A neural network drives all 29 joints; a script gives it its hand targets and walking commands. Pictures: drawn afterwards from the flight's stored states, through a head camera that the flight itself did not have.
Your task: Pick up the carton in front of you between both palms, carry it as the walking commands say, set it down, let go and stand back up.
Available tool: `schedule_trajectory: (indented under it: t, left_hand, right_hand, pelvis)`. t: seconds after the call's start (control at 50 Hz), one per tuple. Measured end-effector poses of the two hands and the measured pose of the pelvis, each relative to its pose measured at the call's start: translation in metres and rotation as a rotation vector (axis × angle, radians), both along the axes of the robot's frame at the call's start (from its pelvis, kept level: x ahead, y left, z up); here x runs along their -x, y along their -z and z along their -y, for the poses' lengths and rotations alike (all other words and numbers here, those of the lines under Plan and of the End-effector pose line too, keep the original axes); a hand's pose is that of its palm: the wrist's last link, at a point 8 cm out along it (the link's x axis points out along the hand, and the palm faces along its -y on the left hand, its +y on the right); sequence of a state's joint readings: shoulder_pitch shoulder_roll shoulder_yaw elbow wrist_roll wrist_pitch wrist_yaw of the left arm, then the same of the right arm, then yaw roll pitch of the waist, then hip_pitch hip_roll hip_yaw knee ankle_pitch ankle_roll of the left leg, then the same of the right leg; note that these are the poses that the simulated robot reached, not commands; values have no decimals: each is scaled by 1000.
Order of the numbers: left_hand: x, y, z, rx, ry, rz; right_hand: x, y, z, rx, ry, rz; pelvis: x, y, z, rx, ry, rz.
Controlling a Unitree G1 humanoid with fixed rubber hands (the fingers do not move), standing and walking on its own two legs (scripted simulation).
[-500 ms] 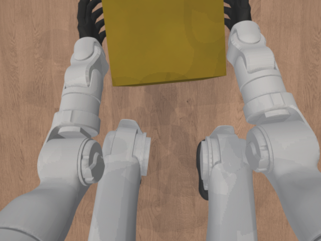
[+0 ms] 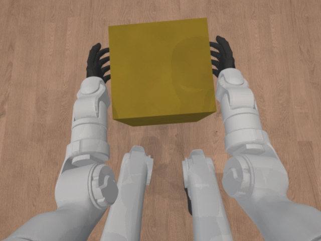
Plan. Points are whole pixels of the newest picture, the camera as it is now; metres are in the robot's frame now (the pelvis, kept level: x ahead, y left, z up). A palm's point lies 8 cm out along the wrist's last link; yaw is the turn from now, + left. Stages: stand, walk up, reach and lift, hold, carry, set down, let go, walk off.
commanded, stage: reach and lift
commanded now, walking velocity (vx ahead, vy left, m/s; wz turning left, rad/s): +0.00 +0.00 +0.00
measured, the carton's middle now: (161, 84) +0.48 +0.03 -0.13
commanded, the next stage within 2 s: none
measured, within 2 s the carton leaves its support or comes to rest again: neither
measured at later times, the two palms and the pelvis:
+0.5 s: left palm (65, 60) +0.43 +0.17 +0.10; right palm (267, 56) +0.45 -0.13 +0.10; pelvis +0.05 +0.00 +0.14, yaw +0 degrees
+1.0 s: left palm out of the picture +0.40 +0.16 +0.25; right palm out of the picture +0.40 -0.14 +0.25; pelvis +0.10 +0.00 +0.26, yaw +0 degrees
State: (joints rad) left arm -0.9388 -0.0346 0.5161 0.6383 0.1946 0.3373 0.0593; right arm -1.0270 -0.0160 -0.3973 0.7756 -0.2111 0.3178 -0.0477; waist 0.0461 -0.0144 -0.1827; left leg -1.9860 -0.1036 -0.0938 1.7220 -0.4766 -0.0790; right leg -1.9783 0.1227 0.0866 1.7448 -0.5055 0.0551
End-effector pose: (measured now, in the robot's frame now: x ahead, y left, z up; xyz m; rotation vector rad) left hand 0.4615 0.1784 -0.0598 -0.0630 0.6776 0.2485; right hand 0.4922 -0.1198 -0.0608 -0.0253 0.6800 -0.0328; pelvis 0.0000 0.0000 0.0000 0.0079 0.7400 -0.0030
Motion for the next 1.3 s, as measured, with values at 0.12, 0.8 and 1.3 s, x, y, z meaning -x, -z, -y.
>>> schedule_trajectory:
  t: [0.12, 0.8, 1.3]
  left_hand:
    - [7, -33, 4, 8, 6, 5]
    - [52, -252, 16, 9, 64, -2]
    - [77, -355, 23, -28, 135, -18]
  right_hand:
    - [12, -32, 5, -14, 24, 3]
    - [74, -251, 18, -15, 88, -4]
    - [110, -355, 25, 26, 95, -15]
  pelvis:
    - [-11, -28, -1, 0, 5, 28]
    - [-86, -221, -2, 7, -2, 418]
    - [-95, -275, -6, 9, 1, 790]
